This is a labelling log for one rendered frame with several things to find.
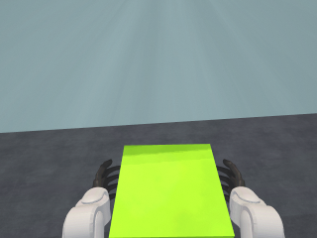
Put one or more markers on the robot left forearm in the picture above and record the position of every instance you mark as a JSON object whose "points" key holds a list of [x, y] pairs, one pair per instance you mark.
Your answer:
{"points": [[89, 216]]}

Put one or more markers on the robot right forearm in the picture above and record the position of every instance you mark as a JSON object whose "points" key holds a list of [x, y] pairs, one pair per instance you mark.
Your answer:
{"points": [[253, 216]]}

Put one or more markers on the robot right hand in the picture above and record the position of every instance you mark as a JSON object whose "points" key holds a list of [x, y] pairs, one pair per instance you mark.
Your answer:
{"points": [[233, 180]]}

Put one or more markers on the robot left hand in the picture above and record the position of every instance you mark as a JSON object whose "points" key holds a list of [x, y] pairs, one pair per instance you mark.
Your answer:
{"points": [[102, 179]]}

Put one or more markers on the carton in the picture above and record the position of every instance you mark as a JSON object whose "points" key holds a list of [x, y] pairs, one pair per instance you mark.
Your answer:
{"points": [[169, 191]]}

